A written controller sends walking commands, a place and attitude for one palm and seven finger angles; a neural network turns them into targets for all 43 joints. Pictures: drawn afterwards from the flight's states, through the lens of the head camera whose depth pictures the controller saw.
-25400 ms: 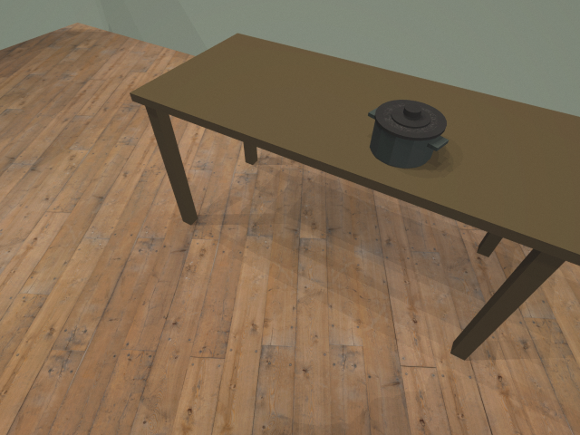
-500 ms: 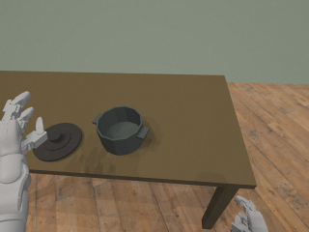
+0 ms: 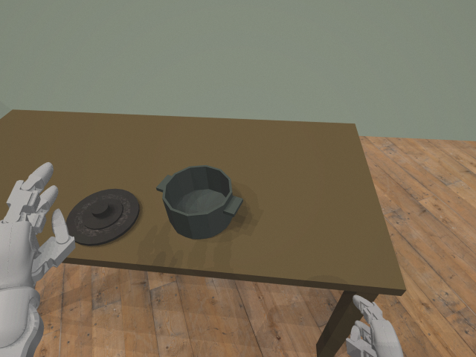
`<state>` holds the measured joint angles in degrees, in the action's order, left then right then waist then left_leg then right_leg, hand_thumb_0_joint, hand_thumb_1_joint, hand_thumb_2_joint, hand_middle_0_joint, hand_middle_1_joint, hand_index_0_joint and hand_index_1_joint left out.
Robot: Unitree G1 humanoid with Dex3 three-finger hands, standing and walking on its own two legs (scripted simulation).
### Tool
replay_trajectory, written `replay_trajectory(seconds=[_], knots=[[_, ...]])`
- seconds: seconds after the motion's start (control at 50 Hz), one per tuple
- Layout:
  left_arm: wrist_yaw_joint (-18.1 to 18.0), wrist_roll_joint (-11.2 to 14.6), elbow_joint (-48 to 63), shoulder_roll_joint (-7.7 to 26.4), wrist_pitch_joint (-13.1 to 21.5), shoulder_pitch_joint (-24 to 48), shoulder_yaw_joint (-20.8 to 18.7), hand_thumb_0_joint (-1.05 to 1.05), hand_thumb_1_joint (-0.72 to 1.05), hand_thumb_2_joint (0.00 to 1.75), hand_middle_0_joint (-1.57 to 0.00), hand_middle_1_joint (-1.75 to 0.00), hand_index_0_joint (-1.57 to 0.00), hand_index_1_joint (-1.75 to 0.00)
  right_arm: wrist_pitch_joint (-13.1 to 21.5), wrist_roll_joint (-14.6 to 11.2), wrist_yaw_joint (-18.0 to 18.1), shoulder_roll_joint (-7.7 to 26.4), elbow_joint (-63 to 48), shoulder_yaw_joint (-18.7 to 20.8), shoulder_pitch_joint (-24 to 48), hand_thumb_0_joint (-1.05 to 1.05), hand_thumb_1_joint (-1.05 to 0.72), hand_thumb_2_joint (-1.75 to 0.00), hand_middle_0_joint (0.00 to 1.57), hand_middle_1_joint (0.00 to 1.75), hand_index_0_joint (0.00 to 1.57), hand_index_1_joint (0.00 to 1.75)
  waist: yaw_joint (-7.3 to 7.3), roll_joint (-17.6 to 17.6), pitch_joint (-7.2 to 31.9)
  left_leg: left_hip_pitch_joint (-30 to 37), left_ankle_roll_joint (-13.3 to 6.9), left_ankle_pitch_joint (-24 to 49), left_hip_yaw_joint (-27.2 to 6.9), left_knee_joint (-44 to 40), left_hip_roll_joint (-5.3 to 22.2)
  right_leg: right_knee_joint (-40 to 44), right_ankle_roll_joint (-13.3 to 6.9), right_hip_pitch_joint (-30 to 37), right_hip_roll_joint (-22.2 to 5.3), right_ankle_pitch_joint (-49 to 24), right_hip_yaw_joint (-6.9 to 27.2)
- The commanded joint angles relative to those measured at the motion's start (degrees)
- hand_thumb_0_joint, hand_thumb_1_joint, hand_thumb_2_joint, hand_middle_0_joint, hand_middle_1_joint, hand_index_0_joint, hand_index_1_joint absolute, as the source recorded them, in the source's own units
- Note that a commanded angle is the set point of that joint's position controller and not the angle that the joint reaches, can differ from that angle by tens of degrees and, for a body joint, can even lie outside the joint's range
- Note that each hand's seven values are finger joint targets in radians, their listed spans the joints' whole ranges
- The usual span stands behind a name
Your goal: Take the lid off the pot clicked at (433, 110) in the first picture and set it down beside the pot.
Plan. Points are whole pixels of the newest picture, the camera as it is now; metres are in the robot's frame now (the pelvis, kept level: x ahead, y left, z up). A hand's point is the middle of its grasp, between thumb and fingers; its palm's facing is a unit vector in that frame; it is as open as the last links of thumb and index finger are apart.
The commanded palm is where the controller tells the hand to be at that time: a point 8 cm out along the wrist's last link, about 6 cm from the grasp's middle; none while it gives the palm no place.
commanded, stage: draw the hand back to the body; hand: left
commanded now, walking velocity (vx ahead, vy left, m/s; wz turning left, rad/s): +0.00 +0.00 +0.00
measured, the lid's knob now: (100, 209) +0.45 +0.41 -0.08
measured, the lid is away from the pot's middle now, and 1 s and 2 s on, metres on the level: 0.26 0.26 0.26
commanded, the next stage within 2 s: step back with the hand held close in 0.34 s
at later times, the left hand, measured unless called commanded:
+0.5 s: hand (39, 269) +0.17 +0.26 +0.16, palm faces +0.41 -0.84 -0.36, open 7.4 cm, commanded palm +0.12 +0.30 +0.17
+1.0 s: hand (11, 309) +0.12 +0.27 +0.15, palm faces +0.30 -0.82 -0.49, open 7.4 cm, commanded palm +0.06 +0.32 +0.17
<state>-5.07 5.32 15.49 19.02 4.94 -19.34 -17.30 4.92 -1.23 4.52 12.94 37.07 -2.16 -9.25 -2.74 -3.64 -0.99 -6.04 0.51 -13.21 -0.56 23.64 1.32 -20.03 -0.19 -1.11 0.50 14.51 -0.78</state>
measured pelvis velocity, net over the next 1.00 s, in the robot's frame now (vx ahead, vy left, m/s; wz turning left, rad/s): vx -0.06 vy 0.04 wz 0.02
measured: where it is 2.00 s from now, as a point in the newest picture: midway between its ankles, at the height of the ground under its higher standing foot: outside the picture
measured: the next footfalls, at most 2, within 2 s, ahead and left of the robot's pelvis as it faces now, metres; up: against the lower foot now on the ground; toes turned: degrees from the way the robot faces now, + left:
left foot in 1.88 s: -0.04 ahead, +0.16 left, +0.00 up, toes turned +3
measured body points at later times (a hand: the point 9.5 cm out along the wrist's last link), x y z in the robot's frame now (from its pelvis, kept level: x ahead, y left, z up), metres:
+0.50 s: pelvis -0.01 +0.02 +0.00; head -0.04 +0.01 +0.45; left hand +0.14 +0.31 +0.18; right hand +0.20 -0.18 -0.07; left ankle +0.00 +0.13 -0.74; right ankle -0.03 -0.12 -0.74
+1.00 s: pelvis -0.06 +0.04 -0.02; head -0.03 +0.05 +0.43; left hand +0.10 +0.32 +0.18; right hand +0.12 -0.19 -0.09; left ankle +0.00 +0.13 -0.74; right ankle -0.03 -0.12 -0.74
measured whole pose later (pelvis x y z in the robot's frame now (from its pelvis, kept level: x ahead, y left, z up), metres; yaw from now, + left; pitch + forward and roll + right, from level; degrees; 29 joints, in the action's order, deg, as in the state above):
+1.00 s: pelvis -0.06 +0.04 -0.02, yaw +1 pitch +0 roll -2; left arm -4.6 4.0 37.4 24.2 12.2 -36.8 -23.2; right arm 4.5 -1.6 3.3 11.4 30.7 -0.3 -11.7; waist -0.6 -0.2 -3.8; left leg -22.7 -2.4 -12.7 -1.1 35.2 -0.7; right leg -31.2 2.8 -17.0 -1.5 14.3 -1.4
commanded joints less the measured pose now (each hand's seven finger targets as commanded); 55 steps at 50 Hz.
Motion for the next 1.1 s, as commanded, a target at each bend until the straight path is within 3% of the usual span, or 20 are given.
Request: replay_trajectory(seconds=[0.0, 0.04, 0.16, 0.28, 0.3, 0.42, 0.44, 0.46, 0.5, 0.56, 0.66, 0.68, 0.74, 0.78, 0.86, 0.92, 0.98, 1.0, 1.06, 1.08], knots=[[-0.58, -0.24, 16.26, 10.86, 3.65, 4.35, -5.75, 0.00, 0.90, 0.90, -0.20, -0.30, -0.20, -0.30, 3.66, 0.11, 0.29, 5.68, -10.02, 2.06, 9.22, 0.00, -0.90, -0.90, 0.20, 0.30, 0.20, 0.30, -0.06, 0.09, 4.38, 4.43, -2.65, 10.40, 0.50, -2.18, 0.02, 3.33, -1.07, -5.75, -0.86, -12.55, -1.91], [-0.66, -0.22, 17.37, 10.45, 3.50, -0.35, -6.02, 0.00, 0.90, 0.90, -0.20, -0.30, -0.20, -0.30, 3.72, 0.29, 0.23, 5.55, -10.15, 2.07, 9.18, 0.00, -0.90, -0.90, 0.20, 0.30, 0.20, 0.30, -0.50, 1.51, 4.52, 4.39, -2.66, 11.60, 0.28, -1.89, 0.22, 2.98, -1.15, -5.45, -0.89, -13.58, -2.00], [-0.80, -0.67, 23.34, 9.36, 3.23, -5.70, -4.82, 0.00, 0.90, 0.90, -0.20, -0.30, -0.20, -0.30, 4.02, 0.43, 0.03, 5.31, -10.80, 1.88, 9.32, 0.00, -0.90, -0.90, 0.20, 0.30, 0.20, 0.30, -0.64, -0.41, 3.52, 3.22, -2.20, 9.29, -0.56, -2.44, 0.37, 3.00, -1.38, -6.15, -0.95, -10.10, -2.07], [-1.36, -0.84, 25.22, 9.87, 3.12, -2.81, -4.74, 0.00, 0.90, 0.90, -0.20, -0.30, -0.20, -0.30, 4.16, 0.45, 0.53, 5.43, -10.54, 1.79, 9.21, 0.00, -0.90, -0.90, 0.20, 0.30, 0.20, 0.30, -0.06, 1.05, 2.96, 3.27, -2.12, 6.90, -1.25, -2.68, 0.38, 3.29, -1.45, -6.85, -0.76, -7.45, -1.90], [-1.29, -1.02, 23.62, 8.14, 2.90, -3.93, -3.49, 0.00, 0.90, 0.90, -0.20, -0.30, -0.20, -0.30, 4.23, 0.60, 0.64, 5.12, -10.56, 1.78, 9.47, 0.00, -0.90, -0.90, 0.20, 0.30, 0.20, 0.30, -0.03, 0.00, 2.29, 2.80, -2.18, 6.16, -0.86, -2.67, 0.26, 3.43, -1.38, -7.35, -0.74, -6.64, -1.95], [-1.64, -1.26, 24.80, 9.14, 2.87, -4.93, -4.59, 0.00, 0.90, 0.90, -0.20, -0.30, -0.20, -0.30, 4.71, 0.75, 0.40, 5.10, -10.45, 1.42, 9.13, 0.00, -0.90, -0.90, 0.20, 0.30, 0.20, 0.30, -0.69, -1.35, 2.86, 2.06, -1.82, 6.47, -1.72, -3.00, 0.24, 2.58, -1.76, -6.34, -0.81, -6.80, -2.04], [-1.98, -0.83, 32.04, 19.71, 6.10, 6.10, -15.54, 0.00, 0.90, 0.90, -0.20, -0.30, -0.20, -0.30, 3.48, 0.44, 0.14, 6.31, -12.80, 1.97, 7.13, 0.00, -0.90, -0.90, 0.20, 0.30, 0.20, 0.30, 0.30, -0.12, -2.05, -2.96, -3.54, 1.97, -2.41, -1.27, 1.24, 4.74, -0.90, -9.95, -3.12, -11.27, 3.31], [-1.51, -1.04, 25.63, 15.78, 6.85, 1.24, -13.14, 0.00, 0.90, 0.90, -0.20, -0.30, -0.20, -0.30, 3.04, 0.76, -0.01, 5.28, -10.98, 1.96, 6.72, 0.00, -0.90, -0.90, 0.20, 0.30, 0.20, 0.30, 0.88, 4.30, -3.23, -4.73, -3.58, 1.27, -3.04, 0.05, 1.04, 4.54, -0.90, -10.30, -4.25, -12.59, 3.26], [-0.23, -1.14, 22.82, 11.60, 7.61, -4.41, -10.20, 0.00, 0.90, 0.90, -0.20, -0.30, -0.20, -0.30, 2.67, 0.66, -0.65, 5.58, -11.48, 2.47, 6.42, 0.00, -0.90, -0.90, 0.20, 0.30, 0.20, 0.30, 1.31, 5.00, -1.29, -4.40, -3.61, 2.89, -3.21, 1.01, 1.42, 3.03, -0.73, -10.35, -4.98, -14.21, 3.28], [1.16, -1.05, 24.03, 8.65, 8.31, -10.59, -7.25, 0.00, 0.90, 0.90, -0.20, -0.30, -0.20, -0.30, 2.23, 0.42, -1.26, 6.68, -12.88, 3.35, 5.60, 0.00, -0.90, -0.90, 0.20, 0.30, 0.20, 0.30, 1.36, 1.43, 3.17, -4.75, -4.06, 8.26, -3.57, 1.54, 2.61, -0.11, 0.08, -8.97, -5.55, -16.78, 2.20], [1.20, -0.96, 29.31, 11.51, 9.37, -16.21, -10.64, 0.00, 0.90, 0.90, -0.20, -0.30, -0.20, -0.30, 0.85, 0.02, -1.28, 6.70, -14.61, 4.56, 4.82, 0.00, -0.90, -0.90, 0.20, 0.30, 0.20, 0.30, 1.12, 3.81, 9.09, -4.90, -4.60, 16.87, -4.53, 2.94, 4.23, -4.30, 0.96, -7.68, -5.38, -18.78, 0.94], [0.78, -0.97, 31.25, 13.86, 9.78, -15.90, -12.37, 0.00, 0.90, 0.90, -0.20, -0.30, -0.20, -0.30, 0.75, -0.15, -1.29, 6.92, -14.79, 4.63, 4.98, 0.00, -0.90, -0.90, 0.20, 0.30, 0.20, 0.30, 1.25, 2.77, 9.68, -5.49, -4.51, 16.45, -5.03, 2.52, 4.53, -5.25, 0.79, -7.28, -5.38, -17.46, 0.98], [0.52, -0.73, 33.36, 12.89, 10.24, -18.13, -12.11, 0.00, 0.90, 0.90, -0.20, -0.30, -0.20, -0.30, 0.55, -0.43, -1.05, 6.72, -15.50, 4.97, 4.34, 0.00, -0.90, -0.90, 0.20, 0.30, 0.20, 0.30, 1.41, -0.61, 10.25, -6.95, -4.93, 17.91, -6.16, 2.50, 5.60, -7.70, 1.17, -8.00, -4.65, -15.52, 0.09], [0.16, -0.63, 35.46, 14.30, 10.58, -17.83, -13.26, 0.00, 0.90, 0.90, -0.20, -0.30, -0.20, -0.30, 1.00, -0.56, -1.00, 6.90, -15.60, 5.13, 4.38, 0.00, -0.90, -0.90, 0.20, 0.30, 0.20, 0.30, 1.50, -3.43, 10.03, -8.56, -5.14, 14.53, -7.80, 0.72, 6.63, -9.53, 1.35, -8.49, -3.78, -10.40, -0.47], [-0.31, -0.87, 34.15, 12.72, 10.50, -18.28, -12.63, 0.00, 0.90, 0.90, -0.20, -0.30, -0.20, -0.30, 2.35, -0.39, -0.83, 6.87, -15.56, 5.21, 3.15, 0.00, -0.90, -0.90, 0.20, 0.30, 0.20, 0.30, 1.72, -6.18, 6.73, -15.36, -5.85, 2.41, -9.72, -1.98, 8.26, -12.25, 1.63, -8.97, -2.55, -1.28, -1.42], [-0.55, -1.10, 33.01, 12.10, 10.65, -18.25, -12.45, 0.00, 0.90, 0.90, -0.20, -0.30, -0.20, -0.30, 3.17, -0.60, -0.72, 6.82, -15.45, 5.26, 2.38, 0.00, -0.90, -0.90, 0.20, 0.30, 0.20, 0.30, 2.10, -2.48, 5.84, -19.60, -5.45, -8.38, -9.52, -1.24, 7.23, -11.23, 1.30, -8.11, -2.85, -2.15, -1.00], [-1.00, -1.15, 31.84, 13.18, 10.87, -17.49, -12.89, 0.00, 0.90, 0.90, -0.20, -0.30, -0.20, -0.30, 3.44, -0.70, -0.54, 6.46, -15.16, 5.55, 1.99, 0.00, -0.90, -0.90, 0.20, 0.30, 0.20, 0.30, 2.72, 4.54, 5.18, -19.20, -4.00, -14.16, -6.98, 4.51, 3.90, -6.40, -0.46, -12.83, -6.66, -1.36, 3.43], [-1.05, -1.01, 31.36, 11.77, 11.07, -17.56, -11.40, 0.00, 0.90, 0.90, -0.20, -0.30, -0.20, -0.30, 3.44, -0.69, -0.53, 6.04, -15.02, 5.44, 1.53, 0.00, -0.90, -0.90, 0.20, 0.30, 0.20, 0.30, 3.17, 6.63, 4.70, -18.10, -3.60, -14.65, -6.32, 7.12, 2.89, -4.33, -1.42, -15.72, -8.22, 0.65, 5.02], [-1.71, -1.14, 31.49, 12.23, 11.54, -14.98, -10.62, 0.00, 0.90, 0.90, -0.20, -0.30, -0.20, -0.30, 3.60, -0.14, -0.40, 5.88, -14.02, 5.43, 1.72, 0.00, -0.90, -0.90, 0.20, 0.30, 0.20, 0.30, 3.74, 8.28, 2.97, -14.89, -2.81, -13.52, -5.51, 13.62, 1.46, -0.73, -3.77, -23.13, -12.19, 4.00, 8.91], [-2.03, -1.21, 32.73, 13.58, 11.81, -14.25, -11.58, 0.00, 0.90, 0.90, -0.20, -0.30, -0.20, -0.30, 3.63, -0.05, -0.38, 6.16, -13.82, 5.47, 1.85, 0.00, -0.90, -0.90, 0.20, 0.30, 0.20, 0.30, 3.88, 6.41, 3.53, -14.81, -2.82, -12.57, -6.22, 12.51, 1.94, -1.94, -4.02, -22.75, -11.99, 2.51, 8.40]])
